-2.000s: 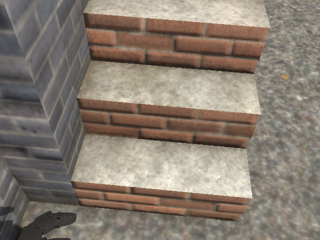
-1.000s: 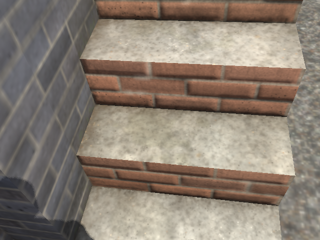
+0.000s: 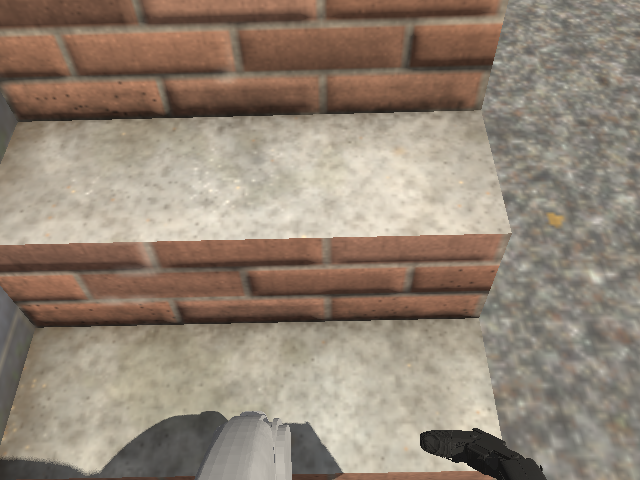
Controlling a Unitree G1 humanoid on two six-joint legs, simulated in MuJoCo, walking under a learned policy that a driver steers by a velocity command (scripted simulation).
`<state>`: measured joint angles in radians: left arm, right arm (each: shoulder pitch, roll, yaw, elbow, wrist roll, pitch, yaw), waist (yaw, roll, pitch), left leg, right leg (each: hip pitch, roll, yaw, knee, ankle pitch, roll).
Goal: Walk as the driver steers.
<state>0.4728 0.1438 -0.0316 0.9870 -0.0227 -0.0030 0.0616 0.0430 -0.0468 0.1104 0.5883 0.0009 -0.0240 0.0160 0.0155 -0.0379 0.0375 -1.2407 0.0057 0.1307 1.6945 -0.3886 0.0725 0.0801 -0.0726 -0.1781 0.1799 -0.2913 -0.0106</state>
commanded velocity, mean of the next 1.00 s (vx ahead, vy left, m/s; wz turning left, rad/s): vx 0.48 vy -0.03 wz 0.33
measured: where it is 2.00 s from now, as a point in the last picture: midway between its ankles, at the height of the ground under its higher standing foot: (402, 414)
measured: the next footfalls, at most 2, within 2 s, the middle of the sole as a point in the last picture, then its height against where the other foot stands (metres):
left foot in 0.02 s outside the picture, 0.22 m higher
right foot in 0.54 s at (414, 380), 0.22 m higher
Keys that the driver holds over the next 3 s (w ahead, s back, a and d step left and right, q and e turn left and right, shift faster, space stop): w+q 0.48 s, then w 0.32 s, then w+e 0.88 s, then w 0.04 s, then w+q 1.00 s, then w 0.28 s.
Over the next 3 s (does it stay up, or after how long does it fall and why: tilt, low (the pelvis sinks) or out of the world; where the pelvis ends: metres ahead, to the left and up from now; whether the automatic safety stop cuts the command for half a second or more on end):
stays up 0.53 0.00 0.42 its command is cut before an obstacle after 0.9 s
